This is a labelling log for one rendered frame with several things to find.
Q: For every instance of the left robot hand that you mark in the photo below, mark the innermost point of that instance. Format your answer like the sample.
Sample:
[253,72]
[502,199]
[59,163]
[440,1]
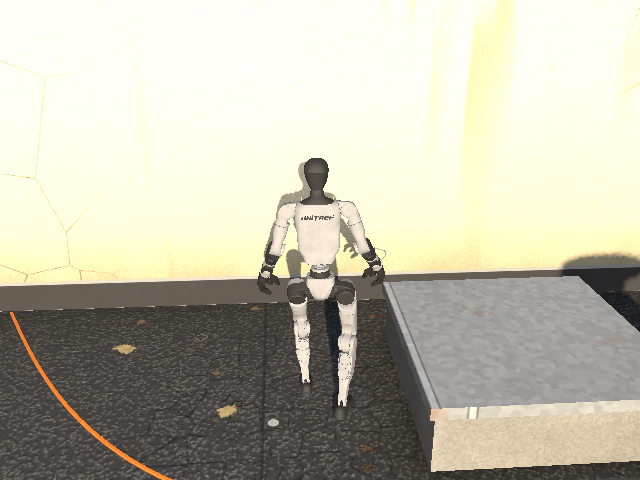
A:
[261,283]

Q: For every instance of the left robot forearm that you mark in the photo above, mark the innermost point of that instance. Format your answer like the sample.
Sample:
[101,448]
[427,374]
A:
[269,263]

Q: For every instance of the left robot upper arm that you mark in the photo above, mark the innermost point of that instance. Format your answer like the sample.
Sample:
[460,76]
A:
[285,213]

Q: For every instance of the right robot forearm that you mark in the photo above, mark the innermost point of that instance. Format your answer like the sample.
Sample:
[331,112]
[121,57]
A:
[372,258]

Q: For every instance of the right robot upper arm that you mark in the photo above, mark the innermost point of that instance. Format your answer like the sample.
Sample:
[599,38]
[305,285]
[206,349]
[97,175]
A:
[349,210]

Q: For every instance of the left robot foot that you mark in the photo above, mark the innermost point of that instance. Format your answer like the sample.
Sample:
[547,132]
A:
[306,388]

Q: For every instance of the right robot hand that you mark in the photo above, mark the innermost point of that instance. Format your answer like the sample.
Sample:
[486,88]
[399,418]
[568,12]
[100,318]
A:
[380,275]

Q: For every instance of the left robot shin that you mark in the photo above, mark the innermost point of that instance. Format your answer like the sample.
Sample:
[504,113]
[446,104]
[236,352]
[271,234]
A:
[303,353]

